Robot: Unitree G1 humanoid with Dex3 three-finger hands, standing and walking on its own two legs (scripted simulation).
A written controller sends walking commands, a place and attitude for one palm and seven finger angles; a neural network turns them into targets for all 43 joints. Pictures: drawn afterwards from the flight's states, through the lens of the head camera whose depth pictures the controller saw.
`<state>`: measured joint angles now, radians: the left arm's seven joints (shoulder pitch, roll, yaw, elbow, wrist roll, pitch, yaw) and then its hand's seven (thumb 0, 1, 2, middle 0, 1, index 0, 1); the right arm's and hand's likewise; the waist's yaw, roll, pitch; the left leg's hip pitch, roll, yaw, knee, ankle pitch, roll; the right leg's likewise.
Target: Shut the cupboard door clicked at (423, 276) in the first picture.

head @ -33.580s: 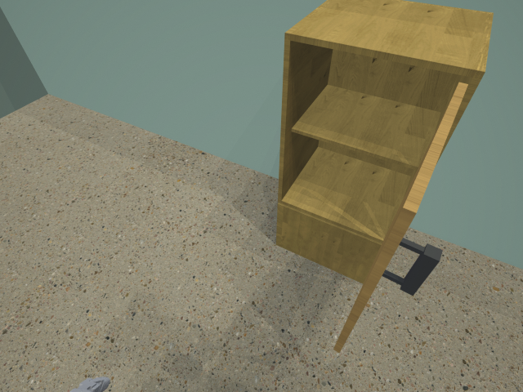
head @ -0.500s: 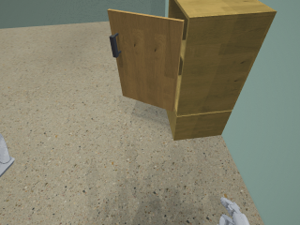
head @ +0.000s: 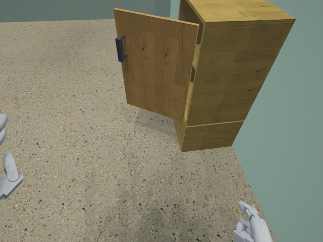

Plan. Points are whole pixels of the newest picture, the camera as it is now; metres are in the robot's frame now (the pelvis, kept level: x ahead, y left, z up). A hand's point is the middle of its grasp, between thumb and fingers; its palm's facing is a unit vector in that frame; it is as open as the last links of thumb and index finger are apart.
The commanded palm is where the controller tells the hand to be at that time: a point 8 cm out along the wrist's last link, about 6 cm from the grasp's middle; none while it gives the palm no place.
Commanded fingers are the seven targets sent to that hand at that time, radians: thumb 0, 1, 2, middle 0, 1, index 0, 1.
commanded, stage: let the arm hang, fingers relaxed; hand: left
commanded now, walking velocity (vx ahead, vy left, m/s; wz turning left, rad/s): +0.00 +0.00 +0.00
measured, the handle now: (122, 48) +0.99 +0.24 -0.02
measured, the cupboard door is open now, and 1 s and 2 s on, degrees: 58 58 58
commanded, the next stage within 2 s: look to check the result in 1.14 s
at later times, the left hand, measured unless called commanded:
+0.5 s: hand out of the picture -0.06 +0.19 -0.18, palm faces +0.04 -0.98 -0.19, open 7.1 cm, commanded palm none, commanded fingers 0.00 0.90 0.90 -0.20 -0.30 -0.20 -0.30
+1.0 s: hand out of the picture -0.04 +0.18 -0.17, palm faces +0.03 -0.98 -0.19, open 7.4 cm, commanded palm none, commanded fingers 0.00 0.90 0.90 -0.20 -0.30 -0.20 -0.30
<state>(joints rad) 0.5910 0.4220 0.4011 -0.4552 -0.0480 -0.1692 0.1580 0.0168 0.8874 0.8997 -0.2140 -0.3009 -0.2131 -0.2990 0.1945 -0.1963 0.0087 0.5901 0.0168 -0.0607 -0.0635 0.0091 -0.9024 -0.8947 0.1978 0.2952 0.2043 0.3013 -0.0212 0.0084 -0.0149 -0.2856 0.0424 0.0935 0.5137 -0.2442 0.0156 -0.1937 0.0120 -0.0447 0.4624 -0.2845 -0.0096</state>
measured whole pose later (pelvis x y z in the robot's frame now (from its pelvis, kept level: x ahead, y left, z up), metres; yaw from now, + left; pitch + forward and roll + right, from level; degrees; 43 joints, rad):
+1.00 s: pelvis -0.04 +0.01 +0.00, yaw +1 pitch -2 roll +0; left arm 0.30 0.14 0.01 1.11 0.02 0.01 0.03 0.01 0.91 0.90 -0.20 -0.30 -0.20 -0.30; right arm 0.29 -0.15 -0.02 1.11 -0.02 0.01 -0.02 0.00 -0.91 -0.89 0.20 0.29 0.20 0.30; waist -0.01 0.01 0.01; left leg -0.25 0.00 0.10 0.41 -0.14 0.04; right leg -0.19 -0.02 -0.05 0.43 -0.22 0.00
